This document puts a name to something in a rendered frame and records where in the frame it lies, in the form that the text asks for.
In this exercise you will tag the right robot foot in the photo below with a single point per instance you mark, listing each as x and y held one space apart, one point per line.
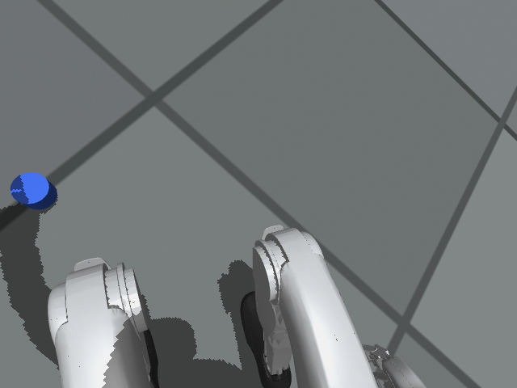
254 337

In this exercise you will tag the left robot foot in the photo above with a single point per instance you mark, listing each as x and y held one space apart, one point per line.
153 359

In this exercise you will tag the right robot hand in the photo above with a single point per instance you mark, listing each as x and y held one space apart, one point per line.
397 374

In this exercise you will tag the tin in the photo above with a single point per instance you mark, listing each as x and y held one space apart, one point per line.
33 190

